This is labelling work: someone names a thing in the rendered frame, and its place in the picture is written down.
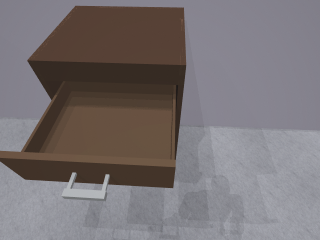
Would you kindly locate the cabinet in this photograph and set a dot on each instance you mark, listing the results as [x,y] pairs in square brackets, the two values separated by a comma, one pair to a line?
[116,44]

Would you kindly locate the handle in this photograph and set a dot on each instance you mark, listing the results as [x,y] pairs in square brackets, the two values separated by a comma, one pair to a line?
[85,194]

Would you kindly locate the drawer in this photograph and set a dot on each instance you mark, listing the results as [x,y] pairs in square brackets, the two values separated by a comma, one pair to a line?
[94,129]

